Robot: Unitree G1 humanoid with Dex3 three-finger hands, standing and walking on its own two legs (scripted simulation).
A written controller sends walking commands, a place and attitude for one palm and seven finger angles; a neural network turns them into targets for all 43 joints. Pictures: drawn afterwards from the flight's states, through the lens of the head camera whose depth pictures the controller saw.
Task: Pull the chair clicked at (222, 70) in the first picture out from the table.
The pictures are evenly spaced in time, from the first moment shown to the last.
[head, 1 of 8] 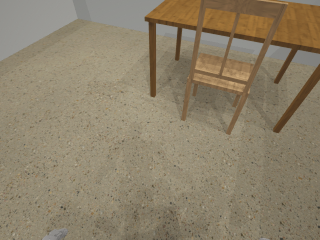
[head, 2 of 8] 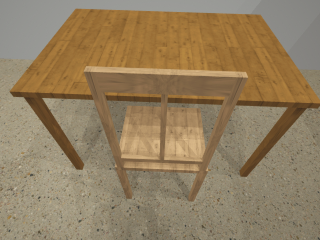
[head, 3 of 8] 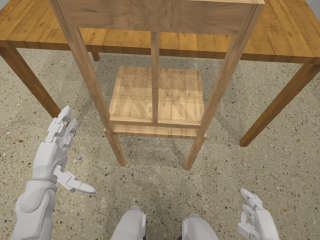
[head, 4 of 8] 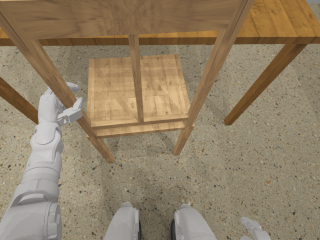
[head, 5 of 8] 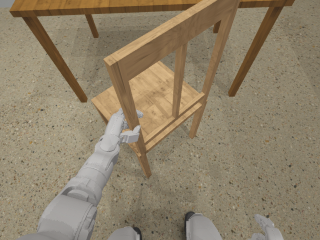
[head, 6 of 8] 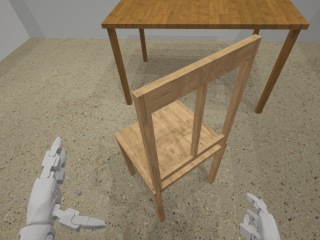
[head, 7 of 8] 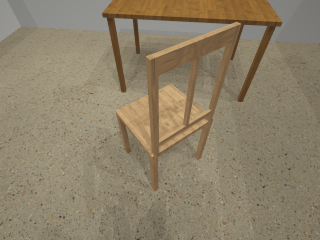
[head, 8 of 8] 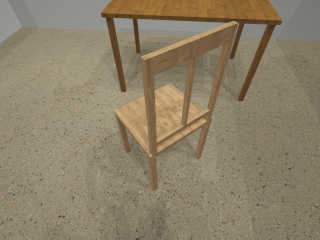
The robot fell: no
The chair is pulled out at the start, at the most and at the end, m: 0.00 0.66 0.66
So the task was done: yes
